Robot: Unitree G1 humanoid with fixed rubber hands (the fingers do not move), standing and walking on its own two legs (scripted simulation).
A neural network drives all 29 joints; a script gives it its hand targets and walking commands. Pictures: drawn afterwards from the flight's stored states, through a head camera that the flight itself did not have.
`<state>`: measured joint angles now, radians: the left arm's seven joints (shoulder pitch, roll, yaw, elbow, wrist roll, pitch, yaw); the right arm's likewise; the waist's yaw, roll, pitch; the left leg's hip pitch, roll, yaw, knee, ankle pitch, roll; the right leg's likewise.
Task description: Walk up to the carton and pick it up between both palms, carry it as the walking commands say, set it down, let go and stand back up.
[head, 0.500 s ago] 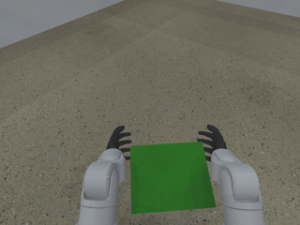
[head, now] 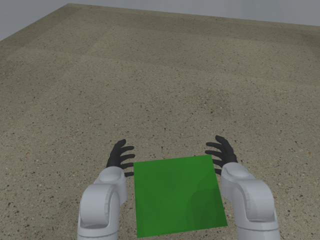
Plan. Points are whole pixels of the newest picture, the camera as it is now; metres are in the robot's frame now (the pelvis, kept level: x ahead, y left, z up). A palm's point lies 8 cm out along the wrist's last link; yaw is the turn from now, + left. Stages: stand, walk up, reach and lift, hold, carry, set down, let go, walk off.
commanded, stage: carry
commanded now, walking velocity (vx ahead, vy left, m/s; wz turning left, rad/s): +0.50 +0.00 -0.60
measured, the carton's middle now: (172, 196) +0.24 +0.00 -0.02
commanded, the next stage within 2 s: none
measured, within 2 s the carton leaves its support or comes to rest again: neither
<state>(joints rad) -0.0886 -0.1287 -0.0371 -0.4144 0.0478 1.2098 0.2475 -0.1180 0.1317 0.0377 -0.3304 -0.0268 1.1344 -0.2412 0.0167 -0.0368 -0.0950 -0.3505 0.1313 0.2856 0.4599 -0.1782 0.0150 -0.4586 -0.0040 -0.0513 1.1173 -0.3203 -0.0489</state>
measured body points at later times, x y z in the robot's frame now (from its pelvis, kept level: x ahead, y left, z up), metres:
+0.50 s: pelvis +0.32 -0.06 -0.01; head +0.34 -0.06 +0.43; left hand +0.61 +0.03 +0.05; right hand +0.58 -0.23 +0.05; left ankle +0.20 +0.10 -0.64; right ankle +0.36 -0.11 -0.74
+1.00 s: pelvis +0.65 -0.11 +0.00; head +0.65 -0.10 +0.45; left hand +0.94 -0.14 +0.08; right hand +0.81 -0.36 +0.09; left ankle +0.72 -0.02 -0.74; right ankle +0.51 -0.14 -0.65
